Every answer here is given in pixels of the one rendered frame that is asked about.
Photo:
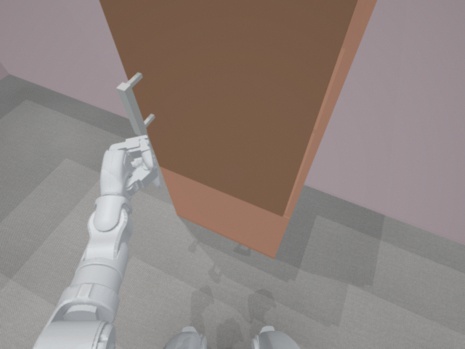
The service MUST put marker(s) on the handle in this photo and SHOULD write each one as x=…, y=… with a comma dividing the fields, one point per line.
x=131, y=107

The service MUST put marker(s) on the robot left shin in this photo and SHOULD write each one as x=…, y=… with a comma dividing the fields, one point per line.
x=188, y=329

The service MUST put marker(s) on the robot right shin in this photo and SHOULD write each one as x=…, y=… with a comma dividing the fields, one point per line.
x=267, y=328

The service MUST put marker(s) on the left robot upper arm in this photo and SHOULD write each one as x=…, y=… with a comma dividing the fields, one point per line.
x=85, y=334

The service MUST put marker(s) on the robot left hand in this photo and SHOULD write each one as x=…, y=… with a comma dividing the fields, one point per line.
x=116, y=171

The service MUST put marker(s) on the robot shin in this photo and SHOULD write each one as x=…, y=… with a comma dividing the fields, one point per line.
x=188, y=329
x=267, y=328

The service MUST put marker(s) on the cupboard door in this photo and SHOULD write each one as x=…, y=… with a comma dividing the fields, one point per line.
x=236, y=86

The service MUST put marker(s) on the robot left forearm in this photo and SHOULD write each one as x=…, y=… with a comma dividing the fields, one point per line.
x=93, y=293

